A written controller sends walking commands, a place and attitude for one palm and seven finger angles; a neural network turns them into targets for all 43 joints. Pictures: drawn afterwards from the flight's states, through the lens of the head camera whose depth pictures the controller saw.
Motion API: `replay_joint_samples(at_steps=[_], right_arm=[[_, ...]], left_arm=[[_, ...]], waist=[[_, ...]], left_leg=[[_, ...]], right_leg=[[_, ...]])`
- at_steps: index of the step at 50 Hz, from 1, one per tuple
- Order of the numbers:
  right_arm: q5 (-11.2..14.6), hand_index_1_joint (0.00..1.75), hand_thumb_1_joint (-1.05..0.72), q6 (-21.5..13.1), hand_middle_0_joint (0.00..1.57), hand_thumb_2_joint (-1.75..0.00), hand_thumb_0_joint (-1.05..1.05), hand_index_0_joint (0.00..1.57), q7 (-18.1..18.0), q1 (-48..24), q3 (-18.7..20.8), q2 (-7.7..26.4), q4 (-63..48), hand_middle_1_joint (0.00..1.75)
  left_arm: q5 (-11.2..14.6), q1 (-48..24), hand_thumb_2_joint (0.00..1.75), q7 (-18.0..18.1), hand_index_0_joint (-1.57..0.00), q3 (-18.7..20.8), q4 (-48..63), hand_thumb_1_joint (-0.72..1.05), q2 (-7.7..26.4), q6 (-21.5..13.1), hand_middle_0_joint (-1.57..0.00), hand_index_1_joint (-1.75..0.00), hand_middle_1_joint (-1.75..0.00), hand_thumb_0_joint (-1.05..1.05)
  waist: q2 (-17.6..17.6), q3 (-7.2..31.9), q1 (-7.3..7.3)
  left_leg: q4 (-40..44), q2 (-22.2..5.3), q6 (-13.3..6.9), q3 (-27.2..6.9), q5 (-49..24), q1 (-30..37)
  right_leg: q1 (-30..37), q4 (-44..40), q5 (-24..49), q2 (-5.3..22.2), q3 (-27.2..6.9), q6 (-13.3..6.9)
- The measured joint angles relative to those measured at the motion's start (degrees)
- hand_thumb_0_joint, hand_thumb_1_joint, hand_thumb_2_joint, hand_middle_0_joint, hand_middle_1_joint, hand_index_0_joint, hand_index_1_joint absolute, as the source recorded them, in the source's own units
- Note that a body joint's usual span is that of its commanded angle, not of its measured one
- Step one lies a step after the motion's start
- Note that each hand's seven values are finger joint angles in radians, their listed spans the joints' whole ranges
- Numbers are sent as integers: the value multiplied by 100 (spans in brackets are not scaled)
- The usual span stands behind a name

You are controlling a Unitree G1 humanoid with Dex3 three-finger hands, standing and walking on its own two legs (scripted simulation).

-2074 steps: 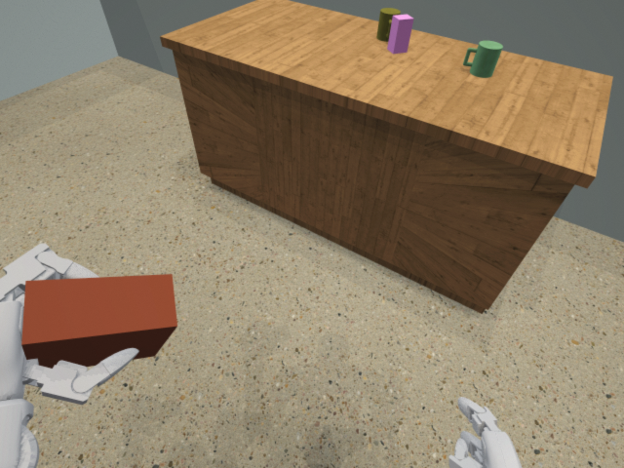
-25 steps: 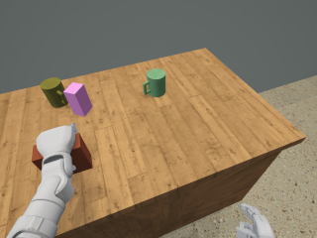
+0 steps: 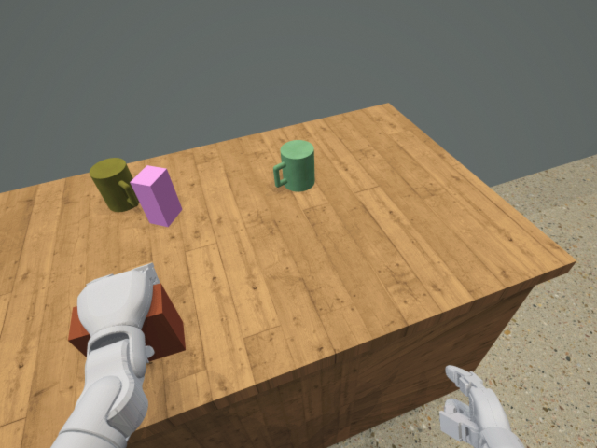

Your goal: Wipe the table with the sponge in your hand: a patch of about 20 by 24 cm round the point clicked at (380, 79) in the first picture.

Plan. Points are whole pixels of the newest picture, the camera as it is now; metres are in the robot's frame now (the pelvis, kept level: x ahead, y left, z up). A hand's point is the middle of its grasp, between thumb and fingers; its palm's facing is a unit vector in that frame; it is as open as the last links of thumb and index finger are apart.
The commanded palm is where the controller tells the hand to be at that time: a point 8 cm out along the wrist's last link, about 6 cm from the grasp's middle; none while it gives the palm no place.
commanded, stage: wipe back along the first lane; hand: left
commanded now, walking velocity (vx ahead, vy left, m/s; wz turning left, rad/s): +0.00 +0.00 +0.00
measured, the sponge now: (137, 335) +0.26 +0.29 -0.01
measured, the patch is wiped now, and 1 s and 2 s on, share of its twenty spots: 0.95 0.95 0.95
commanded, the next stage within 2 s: lift the sponge slowly off the table in 0.16 s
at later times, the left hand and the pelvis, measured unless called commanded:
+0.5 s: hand (136, 338) +0.24 +0.26 +0.03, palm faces -0.02 -0.08 -1.00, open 9.6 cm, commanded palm +0.21 +0.24 +0.08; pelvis -0.01 -0.01 +0.00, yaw +0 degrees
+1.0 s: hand (132, 344) +0.22 +0.26 +0.04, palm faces -0.02 -0.14 -0.99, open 9.6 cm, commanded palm +0.20 +0.25 +0.12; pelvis -0.01 -0.01 +0.01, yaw +0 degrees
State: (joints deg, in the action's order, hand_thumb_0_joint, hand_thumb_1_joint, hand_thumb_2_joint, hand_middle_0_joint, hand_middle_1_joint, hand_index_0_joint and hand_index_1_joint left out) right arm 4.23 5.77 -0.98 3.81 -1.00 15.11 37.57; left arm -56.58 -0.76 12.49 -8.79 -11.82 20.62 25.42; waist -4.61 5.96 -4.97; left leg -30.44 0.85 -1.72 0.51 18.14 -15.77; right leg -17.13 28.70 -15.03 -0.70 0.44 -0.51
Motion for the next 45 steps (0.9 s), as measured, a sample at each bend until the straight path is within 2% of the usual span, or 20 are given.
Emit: replay_joint_samples(at_steps=[14, 25, 37, 45], right_arm=[[2, 30, -91, -5, 20, -89, 2, 20, 7, -106, -32, -14, -4, 30], [-27, 30, -91, -62, 20, -89, 2, 20, -96, -135, -34, -17, 40, 30], [-92, 30, -91, -182, 20, -89, 2, 20, -160, -107, -28, -35, 116, 30], [-126, 30, -91, -241, 20, -89, 2, 20, -159, -144, 4, -23, 130, 30]], left_arm=[[9, 376, 109, 8, -74, -114, 366, -46, -98, 143, -68, -145, -147, 2], [53, 148, 109, -202, -75, -130, 226, -46, -85, 230, -70, -143, -146, 1], [159, 276, 108, -409, -77, -23, 397, -48, 18, -16, -72, -141, -143, 0], [248, 520, 108, -475, -78, 15, 770, -49, 26, -64, -74, -139, -142, -1]], waist=[[-13, -61, -61], [5, -195, -84], [-11, -290, -114], [-25, -337, -151]], left_leg=[[64, -25, 38, 17, -70, 156], [136, -37, 72, -21, -137, 259], [294, -70, 94, -18, -179, 458], [408, -74, 88, -6, -211, 616]], right_leg=[[115, 3, 42, -27, -19, -44], [212, -34, 78, -39, 17, -86], [407, -196, 128, -75, 8, -109], [568, -325, 173, -81, -10, -103]])
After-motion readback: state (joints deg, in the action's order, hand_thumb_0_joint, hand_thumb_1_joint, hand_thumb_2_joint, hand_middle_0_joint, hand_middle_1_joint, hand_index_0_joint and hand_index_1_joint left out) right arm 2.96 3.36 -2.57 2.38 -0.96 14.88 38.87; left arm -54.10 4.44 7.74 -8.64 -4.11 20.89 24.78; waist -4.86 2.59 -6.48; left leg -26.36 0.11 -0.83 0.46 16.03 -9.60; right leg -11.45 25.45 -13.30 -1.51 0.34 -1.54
